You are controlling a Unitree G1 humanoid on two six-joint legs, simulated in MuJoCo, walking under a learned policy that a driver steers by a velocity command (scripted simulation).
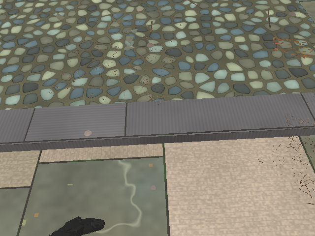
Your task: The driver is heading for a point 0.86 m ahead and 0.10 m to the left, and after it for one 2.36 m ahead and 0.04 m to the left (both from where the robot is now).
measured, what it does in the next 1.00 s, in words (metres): walks ahead, turning left: right foot, then left foot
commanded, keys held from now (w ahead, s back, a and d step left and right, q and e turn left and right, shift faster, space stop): w+q+shift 0.04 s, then q+shift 0.50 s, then e+shift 0.46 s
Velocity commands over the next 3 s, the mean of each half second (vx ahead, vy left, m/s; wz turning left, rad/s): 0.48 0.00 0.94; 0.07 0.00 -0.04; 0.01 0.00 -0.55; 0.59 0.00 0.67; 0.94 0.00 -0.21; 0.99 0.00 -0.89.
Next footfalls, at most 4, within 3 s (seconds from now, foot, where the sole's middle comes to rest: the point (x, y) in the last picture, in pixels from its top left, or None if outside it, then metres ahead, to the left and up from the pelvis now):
0.22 right None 0.44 -0.18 -0.76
0.66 left None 0.38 0.09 -0.76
1.02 right None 0.42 -0.13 -0.76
1.50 left None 0.42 0.06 -0.75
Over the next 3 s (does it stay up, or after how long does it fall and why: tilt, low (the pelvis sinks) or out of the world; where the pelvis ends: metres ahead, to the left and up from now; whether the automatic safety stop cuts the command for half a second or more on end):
stays up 1.25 0.39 0.07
